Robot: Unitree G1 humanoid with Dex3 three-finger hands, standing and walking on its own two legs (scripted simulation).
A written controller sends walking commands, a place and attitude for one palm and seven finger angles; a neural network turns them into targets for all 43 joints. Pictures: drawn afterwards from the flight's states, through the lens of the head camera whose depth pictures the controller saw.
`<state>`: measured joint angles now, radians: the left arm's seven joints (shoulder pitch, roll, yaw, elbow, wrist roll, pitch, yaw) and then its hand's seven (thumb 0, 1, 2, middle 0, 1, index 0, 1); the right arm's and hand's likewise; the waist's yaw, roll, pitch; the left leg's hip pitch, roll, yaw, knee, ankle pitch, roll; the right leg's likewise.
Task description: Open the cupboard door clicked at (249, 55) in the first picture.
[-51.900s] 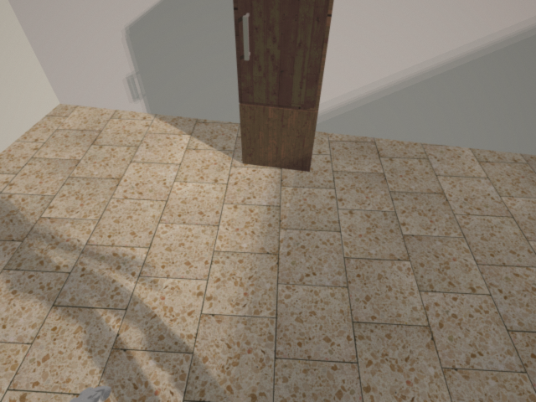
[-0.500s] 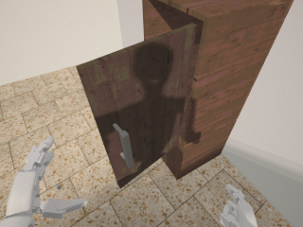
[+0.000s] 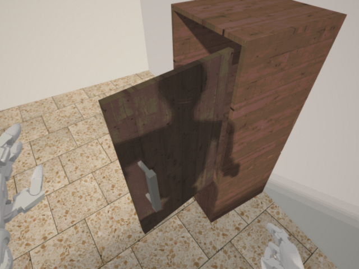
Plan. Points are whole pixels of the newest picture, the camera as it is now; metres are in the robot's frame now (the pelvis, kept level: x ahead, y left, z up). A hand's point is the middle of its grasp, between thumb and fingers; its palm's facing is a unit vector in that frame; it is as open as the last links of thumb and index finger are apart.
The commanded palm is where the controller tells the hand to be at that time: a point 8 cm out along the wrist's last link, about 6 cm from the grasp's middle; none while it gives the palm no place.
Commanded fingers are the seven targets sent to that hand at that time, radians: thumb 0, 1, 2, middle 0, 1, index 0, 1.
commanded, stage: draw the hand back to the body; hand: left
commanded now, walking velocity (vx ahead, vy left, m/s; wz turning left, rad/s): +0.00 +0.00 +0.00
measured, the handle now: (149, 187) +0.33 +0.13 -0.03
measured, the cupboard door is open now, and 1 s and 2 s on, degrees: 100 100 100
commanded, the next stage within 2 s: step back with the hand held close in 0.34 s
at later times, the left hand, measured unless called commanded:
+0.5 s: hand (51, 193) +0.19 +0.24 +0.16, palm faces +0.47 -0.79 -0.40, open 7.4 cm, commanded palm +0.14 +0.27 +0.18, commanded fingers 0.00 0.90 0.90 -0.20 -0.30 -0.20 -0.30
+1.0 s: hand (19, 216) +0.14 +0.27 +0.16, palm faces +0.37 -0.78 -0.51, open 7.4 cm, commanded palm +0.08 +0.30 +0.18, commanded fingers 0.00 0.90 0.90 -0.20 -0.30 -0.20 -0.30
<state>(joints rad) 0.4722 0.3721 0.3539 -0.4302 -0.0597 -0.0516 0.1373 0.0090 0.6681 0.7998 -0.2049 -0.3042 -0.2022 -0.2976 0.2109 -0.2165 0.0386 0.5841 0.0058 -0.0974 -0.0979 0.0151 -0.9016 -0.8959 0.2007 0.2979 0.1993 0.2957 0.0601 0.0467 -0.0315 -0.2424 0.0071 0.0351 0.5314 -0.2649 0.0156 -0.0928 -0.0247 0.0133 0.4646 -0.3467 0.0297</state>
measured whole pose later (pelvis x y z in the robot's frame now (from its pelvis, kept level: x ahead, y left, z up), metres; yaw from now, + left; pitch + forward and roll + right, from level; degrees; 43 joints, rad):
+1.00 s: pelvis -0.06 +0.01 +0.00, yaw -1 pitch +0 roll -2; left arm 0.56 0.44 0.42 -0.49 -0.05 -0.16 0.14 0.02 0.89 0.90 -0.22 -0.30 -0.21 -0.30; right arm 0.17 -0.22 -0.01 0.53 0.01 0.01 -0.10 0.01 -0.90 -0.90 0.20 0.30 0.20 0.30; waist 0.00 0.03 0.04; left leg -0.34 0.03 0.04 0.47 -0.13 0.02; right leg -0.20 0.00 0.02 0.42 -0.21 0.04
